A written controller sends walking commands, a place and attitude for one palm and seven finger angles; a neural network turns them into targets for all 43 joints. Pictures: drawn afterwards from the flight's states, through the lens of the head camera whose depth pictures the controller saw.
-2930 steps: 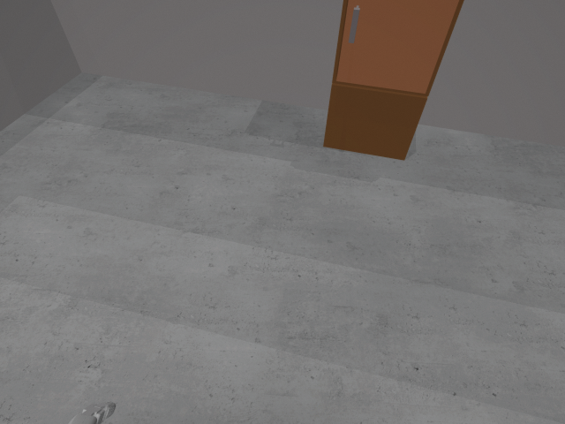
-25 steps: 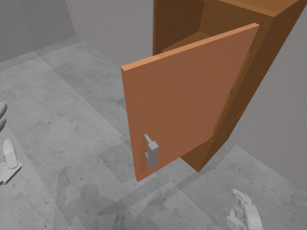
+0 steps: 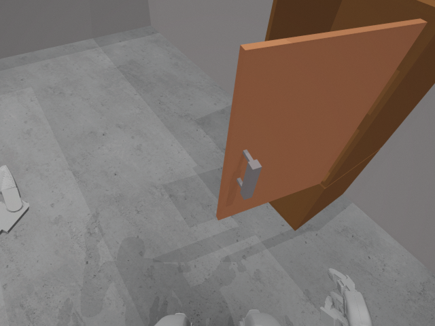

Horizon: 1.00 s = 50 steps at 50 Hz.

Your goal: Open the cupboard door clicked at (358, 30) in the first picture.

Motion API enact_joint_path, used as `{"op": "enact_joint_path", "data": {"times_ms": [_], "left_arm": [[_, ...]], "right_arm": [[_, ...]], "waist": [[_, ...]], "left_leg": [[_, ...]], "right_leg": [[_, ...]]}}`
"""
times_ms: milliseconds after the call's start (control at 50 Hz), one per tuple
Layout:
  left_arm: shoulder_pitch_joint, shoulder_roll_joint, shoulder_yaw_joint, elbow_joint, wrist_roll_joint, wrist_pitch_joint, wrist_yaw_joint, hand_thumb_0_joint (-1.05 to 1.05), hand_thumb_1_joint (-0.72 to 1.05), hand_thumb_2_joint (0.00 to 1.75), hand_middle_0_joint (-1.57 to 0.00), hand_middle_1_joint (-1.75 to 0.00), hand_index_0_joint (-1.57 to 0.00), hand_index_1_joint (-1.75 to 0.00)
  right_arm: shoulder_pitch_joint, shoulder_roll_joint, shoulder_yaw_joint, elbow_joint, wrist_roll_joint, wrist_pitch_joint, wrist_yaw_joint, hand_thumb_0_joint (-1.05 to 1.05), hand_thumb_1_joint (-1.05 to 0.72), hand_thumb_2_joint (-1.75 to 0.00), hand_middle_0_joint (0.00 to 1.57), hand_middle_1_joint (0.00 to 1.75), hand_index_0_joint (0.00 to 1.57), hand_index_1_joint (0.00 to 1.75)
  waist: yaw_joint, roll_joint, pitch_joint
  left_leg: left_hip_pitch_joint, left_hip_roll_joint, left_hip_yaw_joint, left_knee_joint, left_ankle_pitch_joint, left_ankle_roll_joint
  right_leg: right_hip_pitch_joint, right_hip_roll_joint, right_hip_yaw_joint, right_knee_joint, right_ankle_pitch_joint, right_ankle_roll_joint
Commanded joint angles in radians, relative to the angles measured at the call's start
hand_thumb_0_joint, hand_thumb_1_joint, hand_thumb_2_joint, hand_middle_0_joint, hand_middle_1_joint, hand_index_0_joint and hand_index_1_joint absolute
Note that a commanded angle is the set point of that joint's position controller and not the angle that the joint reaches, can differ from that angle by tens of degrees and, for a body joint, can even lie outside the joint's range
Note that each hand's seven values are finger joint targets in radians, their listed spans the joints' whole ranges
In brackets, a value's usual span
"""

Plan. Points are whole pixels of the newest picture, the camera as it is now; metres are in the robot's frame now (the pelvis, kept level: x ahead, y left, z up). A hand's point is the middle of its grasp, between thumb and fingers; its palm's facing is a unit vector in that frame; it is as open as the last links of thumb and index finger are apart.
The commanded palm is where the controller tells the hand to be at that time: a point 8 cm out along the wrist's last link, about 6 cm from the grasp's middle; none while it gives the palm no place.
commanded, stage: stop stepping back and stand still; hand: left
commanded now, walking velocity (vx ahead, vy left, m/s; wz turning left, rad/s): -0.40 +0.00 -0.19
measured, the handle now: (246, 174) +0.47 -0.04 -0.06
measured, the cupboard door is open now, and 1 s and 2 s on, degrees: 77 77 77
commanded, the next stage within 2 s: let the arm hang, fingers relaxed in 0.92 s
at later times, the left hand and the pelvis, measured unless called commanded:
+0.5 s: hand (34, 269) +0.14 +0.21 +0.19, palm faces +0.32 -0.82 -0.48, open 7.4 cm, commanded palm +0.11 +0.25 +0.19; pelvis -0.08 -0.02 +0.00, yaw -10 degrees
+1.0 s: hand (47, 287) +0.13 +0.19 +0.18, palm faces +0.36 -0.81 -0.46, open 7.4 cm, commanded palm none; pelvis -0.12 -0.04 +0.02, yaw -9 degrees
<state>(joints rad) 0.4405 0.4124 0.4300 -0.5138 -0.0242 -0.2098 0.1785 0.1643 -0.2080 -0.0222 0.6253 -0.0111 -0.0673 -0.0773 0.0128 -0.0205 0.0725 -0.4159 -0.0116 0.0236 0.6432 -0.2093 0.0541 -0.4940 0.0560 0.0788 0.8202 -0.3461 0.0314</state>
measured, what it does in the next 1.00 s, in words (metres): walks backwards: right foot, then left foot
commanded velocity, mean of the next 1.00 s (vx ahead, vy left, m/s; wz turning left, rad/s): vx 0.09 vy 0.02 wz -0.01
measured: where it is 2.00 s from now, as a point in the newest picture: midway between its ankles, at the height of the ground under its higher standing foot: outside the picture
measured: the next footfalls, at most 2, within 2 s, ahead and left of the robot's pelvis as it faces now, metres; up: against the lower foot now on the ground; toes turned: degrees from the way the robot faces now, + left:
right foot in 0.34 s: -0.20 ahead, -0.09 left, +0.00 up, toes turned -10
left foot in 0.48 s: +0.05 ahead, +0.07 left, +0.00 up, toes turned -6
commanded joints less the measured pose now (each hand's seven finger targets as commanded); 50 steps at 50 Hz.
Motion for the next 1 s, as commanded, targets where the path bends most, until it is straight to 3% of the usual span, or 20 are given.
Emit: {"op": "enact_joint_path", "data": {"times_ms": [0,40,100,220,260,320,380,420,440,480,520,560,620,640,660,680,700,780,900,980], "left_arm": [[0.019,0.189,0.145,-0.262,-0.018,-0.078,0.005,0.00,0.90,0.90,-0.20,-0.30,-0.20,-0.30],[0.024,0.164,0.118,-0.332,-0.028,-0.063,0.002,0.00,0.90,0.90,-0.20,-0.30,-0.20,-0.30],[0.062,0.149,0.098,-0.403,-0.033,-0.060,0.000,0.00,0.90,0.90,-0.20,-0.30,-0.20,-0.30],[0.158,0.195,0.148,-0.312,-0.057,-0.026,0.011,0.00,0.90,0.90,-0.20,-0.30,-0.20,-0.30],[0.218,0.228,0.177,-0.289,-0.065,-0.020,0.001,0.00,0.90,0.90,-0.20,-0.30,-0.20,-0.30],[0.208,0.304,0.252,-0.296,-0.076,-0.037,0.004,0.00,0.90,0.90,-0.20,-0.30,-0.20,-0.30],[0.106,0.241,0.179,-0.247,-0.065,-0.026,0.006,0.00,0.90,0.90,-0.20,-0.30,-0.20,-0.30],[0.092,0.215,0.154,-0.121,-0.046,-0.021,0.009,0.00,0.90,0.90,-0.20,-0.30,-0.20,-0.30],[0.039,0.207,0.128,-0.089,-0.040,-0.021,0.005,0.00,0.90,0.90,-0.20,-0.30,-0.20,-0.30],[-0.081,0.201,0.091,-0.032,-0.033,-0.020,-0.007,0.00,0.90,0.90,-0.20,-0.30,-0.20,-0.30],[-0.101,0.184,0.063,-0.027,-0.026,-0.018,-0.005,0.00,0.90,0.90,-0.20,-0.30,-0.20,-0.30],[-0.056,0.182,0.071,-0.035,-0.013,-0.003,-0.008,0.00,0.90,0.90,-0.20,-0.30,-0.20,-0.30],[0.064,0.188,0.098,-0.100,-0.012,-0.013,-0.003,0.00,0.90,0.90,-0.20,-0.30,-0.20,-0.30],[0.102,0.194,0.107,-0.129,-0.006,-0.020,-0.007,0.00,0.90,0.90,-0.20,-0.30,-0.20,-0.30],[0.120,0.224,0.129,-0.169,-0.008,-0.026,-0.009,0.00,0.90,0.90,-0.20,-0.30,-0.20,-0.30],[0.095,0.260,0.160,-0.229,-0.009,-0.037,-0.003,0.00,0.90,0.90,-0.20,-0.30,-0.20,-0.30],[0.066,0.227,0.138,-0.234,-0.012,-0.046,-0.003,0.00,0.90,0.90,-0.20,-0.30,-0.20,-0.30],[0.024,0.226,0.158,-0.161,-0.008,-0.086,0.006,0.00,0.90,0.90,-0.20,-0.30,-0.20,-0.30],[0.015,0.114,0.058,0.002,-0.011,-0.059,0.018,0.00,0.90,0.90,-0.20,-0.30,-0.20,-0.30],[0.048,0.156,0.068,-0.109,-0.011,-0.055,0.003,0.00,0.90,0.90,-0.20,-0.30,-0.20,-0.30]], "right_arm": [[-0.046,-0.122,-0.069,-0.141,-0.011,-0.093,0.014,0.00,-0.90,-0.90,0.20,0.30,0.20,0.30],[-0.074,-0.124,-0.067,-0.138,-0.006,-0.095,0.029,0.00,-0.90,-0.90,0.20,0.30,0.20,0.30],[-0.067,-0.114,-0.045,-0.153,0.009,-0.119,0.039,0.00,-0.90,-0.90,0.20,0.30,0.20,0.30],[-0.022,-0.097,-0.015,-0.156,-0.001,-0.111,0.021,0.00,-0.90,-0.90,0.20,0.30,0.20,0.30],[-0.012,-0.087,-0.009,-0.160,0.003,-0.083,0.021,0.00,-0.90,-0.90,0.20,0.30,0.20,0.30],[-0.016,-0.084,0.005,-0.146,-0.006,-0.041,0.025,0.00,-0.90,-0.90,0.20,0.30,0.20,0.30],[-0.061,-0.109,-0.014,-0.166,0.037,-0.057,0.026,0.00,-0.90,-0.90,0.20,0.30,0.20,0.30],[-0.040,-0.109,-0.005,-0.136,0.037,-0.059,0.010,0.00,-0.90,-0.90,0.20,0.30,0.20,0.30],[-0.027,-0.122,-0.008,-0.117,0.035,-0.060,0.002,0.00,-0.90,-0.90,0.20,0.30,0.20,0.30],[-0.013,-0.161,-0.022,-0.100,0.034,-0.066,-0.009,0.00,-0.90,-0.90,0.20,0.30,0.20,0.30],[-0.013,-0.138,-0.014,-0.094,0.015,-0.069,-0.004,0.00,-0.90,-0.90,0.20,0.30,0.20,0.30],[-0.068,-0.127,-0.013,-0.111,0.012,-0.079,-0.001,0.00,-0.90,-0.90,0.20,0.30,0.20,0.30],[-0.072,-0.119,-0.021,-0.143,0.023,-0.075,-0.006,0.00,-0.90,-0.90,0.20,0.30,0.20,0.30],[-0.062,-0.105,-0.023,-0.158,0.023,-0.069,0.000,0.00,-0.90,-0.90,0.20,0.30,0.20,0.30],[-0.067,-0.092,-0.029,-0.169,0.023,-0.058,0.009,0.00,-0.90,-0.90,0.20,0.30,0.20,0.30],[-0.072,-0.113,-0.029,-0.161,0.011,-0.053,0.013,0.00,-0.90,-0.90,0.20,0.30,0.20,0.30],[-0.060,-0.110,-0.032,-0.138,0.007,-0.064,0.015,0.00,-0.90,-0.90,0.20,0.30,0.20,0.30],[-0.018,-0.087,-0.012,-0.114,0.010,-0.083,-0.003,0.00,-0.90,-0.90,0.20,0.30,0.20,0.30],[-0.007,-0.103,-0.021,-0.097,0.012,-0.123,-0.017,0.00,-0.90,-0.90,0.20,0.30,0.20,0.30],[-0.020,-0.144,-0.037,-0.129,0.028,-0.105,-0.003,0.00,-0.90,-0.90,0.20,0.30,0.20,0.30]], "waist": [[-0.018,0.169,-0.228],[-0.014,0.149,-0.220],[-0.022,0.263,-0.237],[-0.024,0.333,-0.241],[-0.027,0.210,-0.266],[-0.021,-0.042,-0.272],[-0.005,-0.236,-0.244],[-0.029,-0.137,-0.174],[-0.051,-0.074,-0.175],[-0.068,0.095,-0.158],[-0.050,0.258,-0.112],[-0.020,0.156,0.029],[0.001,0.181,-0.001],[0.000,0.094,-0.004],[-0.001,-0.122,-0.019],[0.001,-0.168,-0.027],[-0.020,-0.127,0.014],[-0.040,0.019,-0.051],[-0.009,-0.069,-0.148],[0.001,-0.015,-0.239]], "left_leg": [[-0.027,0.388,-0.308,-0.363,-0.063,0.128],[0.043,0.356,-0.216,-0.348,0.019,0.117],[0.150,0.288,-0.187,-0.410,-0.213,0.066],[0.190,0.166,-0.099,-0.501,-0.354,-0.073],[0.203,0.080,0.018,-0.330,-0.188,-0.098],[0.182,0.066,0.031,0.022,0.006,-0.053],[-0.011,0.035,0.051,0.070,0.011,-0.038],[0.086,0.009,0.081,-0.037,0.030,-0.010],[0.216,-0.008,0.079,-0.094,0.144,0.009],[0.402,0.111,-0.099,-0.102,0.349,0.090],[0.290,0.302,-0.422,-0.327,0.112,0.203],[-0.125,0.273,-0.305,-0.486,-0.394,0.111],[-0.291,0.140,-0.078,-0.369,-0.457,0.006],[-0.286,0.063,0.010,-0.173,-0.391,-0.028],[-0.188,-0.008,0.053,0.171,-0.294,-0.057],[-0.164,-0.027,-0.012,0.419,-0.257,-0.072],[-0.152,-0.008,-0.058,0.501,-0.185,-0.075],[-0.092,0.057,-0.031,0.284,-0.087,-0.078],[0.194,0.016,0.028,-0.195,0.013,-0.026],[0.372,0.160,-0.078,-0.184,0.422,0.012]], "right_leg": [[0.126,0.020,0.019,0.394,-0.140,-0.008],[0.085,0.007,-0.019,0.378,-0.123,0.004],[0.092,-0.002,-0.097,0.190,-0.144,0.005],[0.372,0.067,-0.240,-0.413,-0.195,-0.051],[0.408,-0.003,-0.181,-0.574,-0.051,-0.090],[0.280,-0.274,0.077,-0.588,0.284,-0.154],[0.489,-0.254,0.088,-0.450,0.766,-0.085],[0.438,-0.230,0.005,-0.345,0.905,-0.058],[0.353,-0.196,-0.045,-0.254,0.884,-0.023],[0.124,-0.099,-0.116,-0.057,0.596,0.048],[0.016,-0.037,-0.057,0.161,-0.177,0.025],[0.273,-0.060,-0.078,0.031,-0.241,-0.044],[0.510,-0.045,-0.149,-0.270,-0.133,-0.052],[0.459,-0.106,-0.057,-0.392,-0.180,-0.075],[0.241,-0.281,0.238,-0.627,-0.385,-0.123],[0.097,-0.431,0.464,-0.748,-0.453,-0.188],[0.043,-0.403,0.465,-0.757,-0.430,-0.159],[0.247,-0.277,0.147,-0.570,0.122,-0.146],[0.378,-0.202,0.058,-0.467,0.393,-0.046],[0.335,-0.112,0.003,-0.381,0.471,0.032]]}}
